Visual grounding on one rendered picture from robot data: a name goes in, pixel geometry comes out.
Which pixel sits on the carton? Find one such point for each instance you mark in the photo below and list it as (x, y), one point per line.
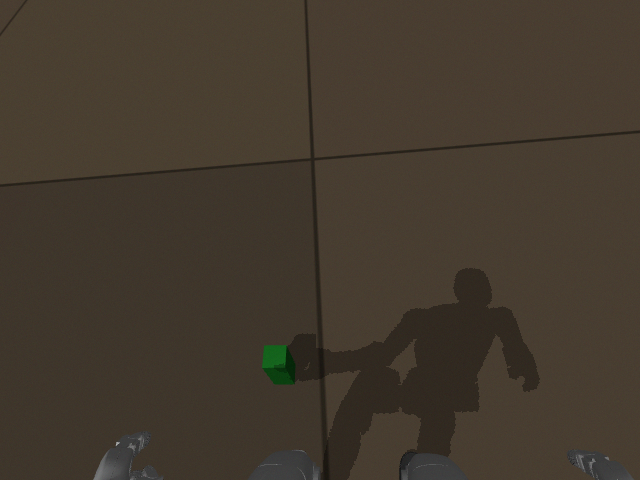
(278, 364)

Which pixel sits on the left robot hand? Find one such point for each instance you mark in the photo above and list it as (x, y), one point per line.
(117, 462)

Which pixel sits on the right robot hand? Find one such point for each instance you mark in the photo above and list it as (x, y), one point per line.
(597, 465)

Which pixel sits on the right robot foot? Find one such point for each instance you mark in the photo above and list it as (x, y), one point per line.
(404, 461)

